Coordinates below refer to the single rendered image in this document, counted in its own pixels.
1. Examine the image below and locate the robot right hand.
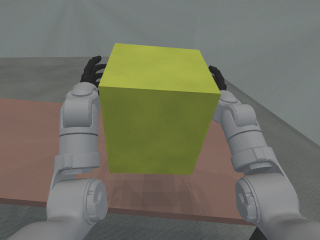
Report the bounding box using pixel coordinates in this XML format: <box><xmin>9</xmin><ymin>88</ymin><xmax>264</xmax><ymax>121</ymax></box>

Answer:
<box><xmin>208</xmin><ymin>65</ymin><xmax>227</xmax><ymax>91</ymax></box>

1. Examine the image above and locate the right robot forearm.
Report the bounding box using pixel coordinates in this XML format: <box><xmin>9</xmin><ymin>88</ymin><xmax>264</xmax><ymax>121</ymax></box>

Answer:
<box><xmin>212</xmin><ymin>90</ymin><xmax>300</xmax><ymax>211</ymax></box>

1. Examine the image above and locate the robot left upper arm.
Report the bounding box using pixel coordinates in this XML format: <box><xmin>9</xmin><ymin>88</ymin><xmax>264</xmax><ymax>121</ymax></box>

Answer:
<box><xmin>7</xmin><ymin>177</ymin><xmax>108</xmax><ymax>240</ymax></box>

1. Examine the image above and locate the robot left hand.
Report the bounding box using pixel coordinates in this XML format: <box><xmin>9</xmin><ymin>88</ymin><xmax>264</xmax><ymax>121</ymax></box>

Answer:
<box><xmin>80</xmin><ymin>55</ymin><xmax>107</xmax><ymax>95</ymax></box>

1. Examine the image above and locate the table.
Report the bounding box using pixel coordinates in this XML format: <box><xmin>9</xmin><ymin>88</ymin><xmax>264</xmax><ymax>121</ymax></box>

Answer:
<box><xmin>0</xmin><ymin>98</ymin><xmax>268</xmax><ymax>240</ymax></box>

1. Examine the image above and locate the left robot forearm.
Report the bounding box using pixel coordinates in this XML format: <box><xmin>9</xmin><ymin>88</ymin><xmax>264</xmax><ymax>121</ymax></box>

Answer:
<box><xmin>46</xmin><ymin>82</ymin><xmax>101</xmax><ymax>217</ymax></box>

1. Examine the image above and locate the robot right upper arm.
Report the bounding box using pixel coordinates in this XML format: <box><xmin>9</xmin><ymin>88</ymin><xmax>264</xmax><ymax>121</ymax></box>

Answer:
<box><xmin>235</xmin><ymin>172</ymin><xmax>320</xmax><ymax>240</ymax></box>

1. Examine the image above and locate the carton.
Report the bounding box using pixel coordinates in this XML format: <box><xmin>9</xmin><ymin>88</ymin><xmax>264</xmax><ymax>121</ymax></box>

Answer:
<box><xmin>98</xmin><ymin>43</ymin><xmax>221</xmax><ymax>175</ymax></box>

